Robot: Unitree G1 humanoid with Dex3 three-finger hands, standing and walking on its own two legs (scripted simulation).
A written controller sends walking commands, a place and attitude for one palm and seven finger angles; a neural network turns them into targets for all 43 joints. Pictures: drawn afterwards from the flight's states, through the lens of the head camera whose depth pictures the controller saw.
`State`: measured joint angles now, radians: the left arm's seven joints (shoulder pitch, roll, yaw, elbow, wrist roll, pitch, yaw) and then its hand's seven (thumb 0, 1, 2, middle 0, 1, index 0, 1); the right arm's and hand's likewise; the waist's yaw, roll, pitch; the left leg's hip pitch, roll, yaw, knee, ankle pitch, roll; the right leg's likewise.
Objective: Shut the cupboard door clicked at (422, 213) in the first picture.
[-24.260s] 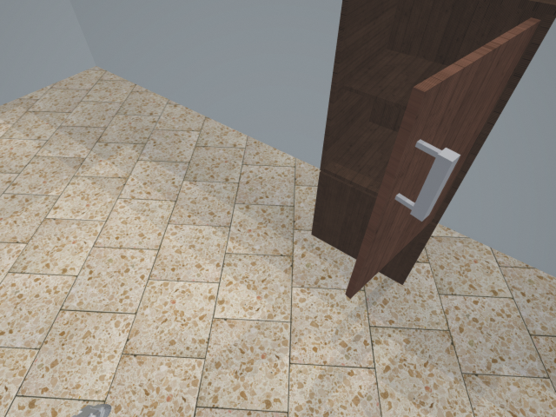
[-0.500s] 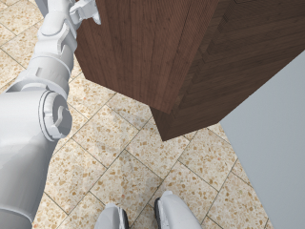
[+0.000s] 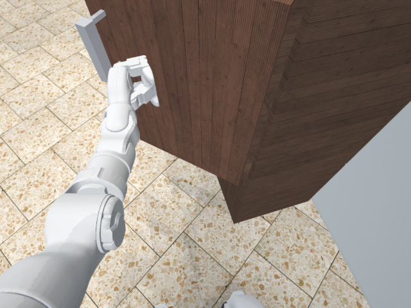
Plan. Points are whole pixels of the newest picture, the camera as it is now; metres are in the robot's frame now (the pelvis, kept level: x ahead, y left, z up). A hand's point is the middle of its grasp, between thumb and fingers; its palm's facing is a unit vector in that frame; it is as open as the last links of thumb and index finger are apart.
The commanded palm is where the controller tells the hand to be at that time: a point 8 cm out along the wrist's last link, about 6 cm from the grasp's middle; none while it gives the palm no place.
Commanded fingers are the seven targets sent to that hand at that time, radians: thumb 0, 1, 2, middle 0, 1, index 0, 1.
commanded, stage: pull the fist back off the door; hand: left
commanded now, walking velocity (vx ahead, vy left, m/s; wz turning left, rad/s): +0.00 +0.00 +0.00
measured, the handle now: (104, 47) +0.65 +0.16 +0.11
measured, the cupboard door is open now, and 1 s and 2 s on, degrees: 45 45 45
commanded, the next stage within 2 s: draw the hand back to the body in 0.26 s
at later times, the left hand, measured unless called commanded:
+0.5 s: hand (150, 103) +0.46 +0.06 +0.13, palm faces -0.01 -1.00 -0.01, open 3.1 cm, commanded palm +0.41 +0.13 +0.13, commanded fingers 0.00 0.90 0.90 -1.30 -1.50 -1.30 -1.50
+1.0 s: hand (67, 179) +0.31 +0.16 +0.16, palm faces +0.05 -0.99 -0.15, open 3.1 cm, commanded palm +0.27 +0.21 +0.16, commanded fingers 0.00 0.90 0.90 -0.97 -1.14 -0.97 -1.14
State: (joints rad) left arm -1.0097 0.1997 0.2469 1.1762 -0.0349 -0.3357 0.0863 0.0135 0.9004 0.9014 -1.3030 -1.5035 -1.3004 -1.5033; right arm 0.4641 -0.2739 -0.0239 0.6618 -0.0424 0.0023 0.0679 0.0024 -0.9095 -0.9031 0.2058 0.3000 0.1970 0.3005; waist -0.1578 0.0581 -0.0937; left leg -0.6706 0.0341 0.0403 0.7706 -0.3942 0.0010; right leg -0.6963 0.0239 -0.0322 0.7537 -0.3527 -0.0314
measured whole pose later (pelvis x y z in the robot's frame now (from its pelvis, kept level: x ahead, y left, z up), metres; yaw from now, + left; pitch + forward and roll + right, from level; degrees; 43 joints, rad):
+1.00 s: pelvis -0.02 +0.01 +0.03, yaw +1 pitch -1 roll +0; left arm -0.15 0.21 0.06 0.17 -0.11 -0.10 -0.02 0.02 0.90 0.90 -1.20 -1.39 -1.20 -1.39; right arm 0.17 -0.25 0.02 0.58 0.04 -0.03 -0.06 0.01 -0.91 -0.90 0.20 0.30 0.19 0.30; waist 0.01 0.06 -0.02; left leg -0.21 0.00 0.04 0.50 -0.27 0.01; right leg -0.25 0.00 -0.03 0.52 -0.26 -0.02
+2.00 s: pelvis +0.00 +0.02 +0.04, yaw +2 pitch -5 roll +0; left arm 0.44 0.33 0.34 -0.36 -0.07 -0.07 0.10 0.01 0.89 0.90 -0.22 -0.31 -0.22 -0.31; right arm 0.19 -0.21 0.02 0.63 0.00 -0.08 -0.07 0.01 -0.91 -0.90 0.21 0.30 0.20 0.30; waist 0.07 0.07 0.01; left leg -0.07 -0.01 0.03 0.40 -0.25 0.02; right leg -0.08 -0.01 -0.04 0.38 -0.22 0.00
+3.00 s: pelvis -0.10 +0.04 +0.01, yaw +2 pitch +0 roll -1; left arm 0.48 0.39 0.46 -0.49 -0.02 -0.26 0.16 0.01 0.89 0.90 -0.22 -0.31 -0.21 -0.31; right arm 0.24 -0.22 0.00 0.59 0.00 -0.05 -0.07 0.01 -0.90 -0.90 0.21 0.30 0.20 0.30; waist 0.00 0.00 0.00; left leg -0.46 -0.02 0.04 0.74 -0.32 0.06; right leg -0.44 0.00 0.00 0.65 -0.20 0.02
